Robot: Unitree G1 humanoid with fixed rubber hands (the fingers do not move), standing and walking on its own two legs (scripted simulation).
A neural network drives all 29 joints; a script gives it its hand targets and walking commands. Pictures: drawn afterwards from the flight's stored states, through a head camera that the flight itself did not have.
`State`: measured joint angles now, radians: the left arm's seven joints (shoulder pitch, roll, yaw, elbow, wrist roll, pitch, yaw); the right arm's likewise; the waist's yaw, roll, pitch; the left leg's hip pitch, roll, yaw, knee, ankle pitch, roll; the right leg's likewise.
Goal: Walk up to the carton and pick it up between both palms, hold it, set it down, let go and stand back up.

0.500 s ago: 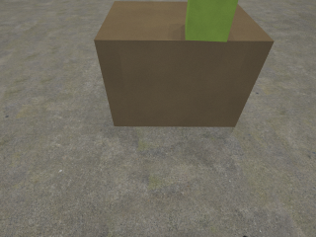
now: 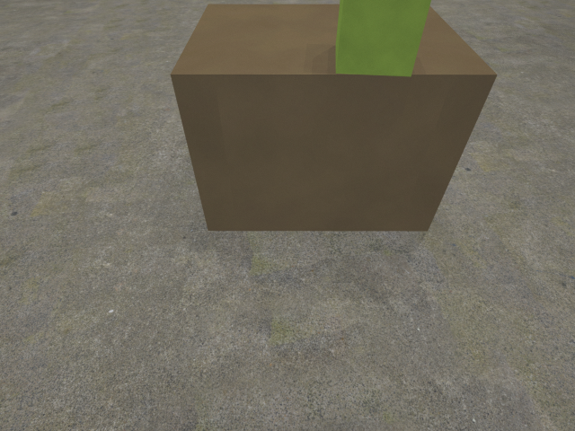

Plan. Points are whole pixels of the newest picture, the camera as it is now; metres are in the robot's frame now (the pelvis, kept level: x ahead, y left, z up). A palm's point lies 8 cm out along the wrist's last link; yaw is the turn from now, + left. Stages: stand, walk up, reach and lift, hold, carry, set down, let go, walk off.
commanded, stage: stand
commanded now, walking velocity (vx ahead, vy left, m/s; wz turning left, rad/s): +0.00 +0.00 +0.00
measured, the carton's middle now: (377, 18) +1.25 -0.27 +0.12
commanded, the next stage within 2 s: none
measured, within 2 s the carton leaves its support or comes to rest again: neither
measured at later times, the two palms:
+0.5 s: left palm out of the picture +0.07 +0.24 -0.12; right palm out of the picture +0.08 -0.25 -0.12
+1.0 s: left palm out of the picture +0.07 +0.24 -0.12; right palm out of the picture +0.08 -0.25 -0.12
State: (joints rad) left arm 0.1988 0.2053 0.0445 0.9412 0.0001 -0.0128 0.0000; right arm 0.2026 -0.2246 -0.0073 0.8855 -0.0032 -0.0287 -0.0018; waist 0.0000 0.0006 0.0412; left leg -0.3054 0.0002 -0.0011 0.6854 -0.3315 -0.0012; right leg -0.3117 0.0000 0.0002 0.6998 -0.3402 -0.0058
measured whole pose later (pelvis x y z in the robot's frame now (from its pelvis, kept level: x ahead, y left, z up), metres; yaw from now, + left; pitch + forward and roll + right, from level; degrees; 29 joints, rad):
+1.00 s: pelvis +0.00 -0.01 +0.00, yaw +0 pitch -2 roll +1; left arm 0.19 0.21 0.04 0.96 0.00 -0.02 0.00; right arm 0.20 -0.23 -0.01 0.91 0.00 -0.03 0.00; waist 0.00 0.00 0.05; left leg -0.29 0.00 0.00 0.63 -0.30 -0.01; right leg -0.31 0.00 0.00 0.67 -0.32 -0.02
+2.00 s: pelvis +0.00 -0.01 +0.01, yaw +0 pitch -2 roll +1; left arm 0.18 0.21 0.04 0.98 0.00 -0.02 0.00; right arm 0.20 -0.23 -0.01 0.93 0.00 -0.03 0.00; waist 0.00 0.00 0.05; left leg -0.29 0.00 0.00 0.60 -0.28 -0.01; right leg -0.31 0.00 0.00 0.64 -0.30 -0.02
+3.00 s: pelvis -0.01 -0.01 +0.01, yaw +0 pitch -2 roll +1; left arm 0.18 0.21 0.04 0.98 0.00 -0.02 0.00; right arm 0.20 -0.23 -0.01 0.93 0.00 -0.03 0.00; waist 0.00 0.00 0.05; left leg -0.29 0.00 0.00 0.59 -0.27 -0.01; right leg -0.31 0.00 0.00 0.63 -0.29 -0.02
